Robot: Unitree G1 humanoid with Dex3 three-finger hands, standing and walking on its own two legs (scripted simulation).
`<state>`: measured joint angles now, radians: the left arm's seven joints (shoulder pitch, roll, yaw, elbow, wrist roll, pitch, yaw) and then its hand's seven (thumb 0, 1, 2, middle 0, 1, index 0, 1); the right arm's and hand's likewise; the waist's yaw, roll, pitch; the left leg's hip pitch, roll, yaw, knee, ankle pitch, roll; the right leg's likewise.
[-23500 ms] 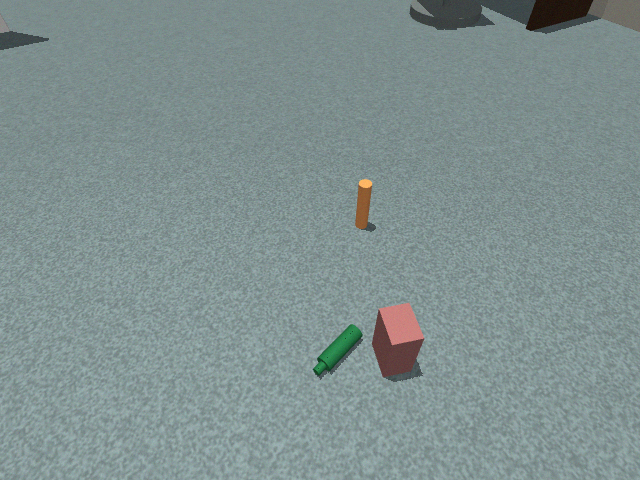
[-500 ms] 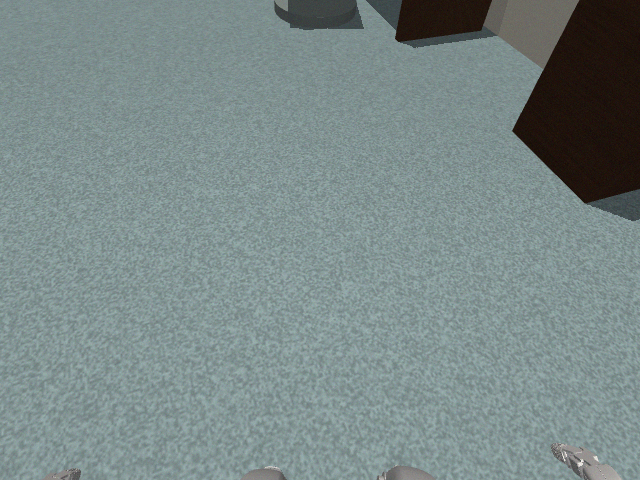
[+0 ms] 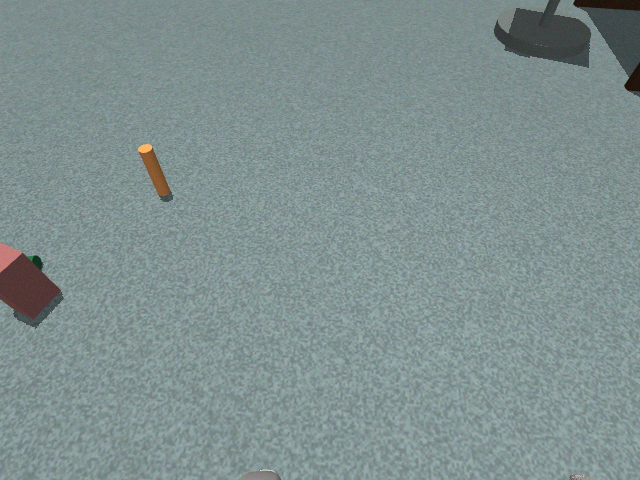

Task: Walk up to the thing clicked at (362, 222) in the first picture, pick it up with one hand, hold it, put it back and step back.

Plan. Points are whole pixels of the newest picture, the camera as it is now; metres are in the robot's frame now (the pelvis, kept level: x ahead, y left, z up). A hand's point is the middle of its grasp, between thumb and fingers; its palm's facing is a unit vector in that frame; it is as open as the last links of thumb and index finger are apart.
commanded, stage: walk up
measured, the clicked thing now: (155, 171) +1.25 +0.78 -0.64
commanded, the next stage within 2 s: stand in 1.58 s
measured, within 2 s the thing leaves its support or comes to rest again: neither
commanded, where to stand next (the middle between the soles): +0.11 -0.04 m, yaw +27 degrees
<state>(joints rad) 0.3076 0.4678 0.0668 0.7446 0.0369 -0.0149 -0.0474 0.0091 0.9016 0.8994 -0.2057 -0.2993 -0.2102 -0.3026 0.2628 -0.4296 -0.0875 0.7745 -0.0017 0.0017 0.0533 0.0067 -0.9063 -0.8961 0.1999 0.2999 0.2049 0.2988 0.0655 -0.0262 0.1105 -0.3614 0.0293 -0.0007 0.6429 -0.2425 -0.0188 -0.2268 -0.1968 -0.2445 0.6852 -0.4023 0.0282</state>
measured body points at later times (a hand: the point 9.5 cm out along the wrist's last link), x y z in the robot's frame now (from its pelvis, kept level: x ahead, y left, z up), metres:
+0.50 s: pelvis +0.01 -0.06 -0.02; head +0.06 -0.05 +0.43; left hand +0.00 +0.27 -0.12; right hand +0.22 -0.34 -0.12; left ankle +0.02 +0.10 -0.66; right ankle +0.08 -0.17 -0.72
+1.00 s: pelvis +0.02 -0.05 -0.01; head +0.04 -0.04 +0.44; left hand -0.07 +0.26 -0.12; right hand +0.25 -0.28 -0.12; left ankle -0.01 +0.07 -0.72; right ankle +0.11 -0.17 -0.72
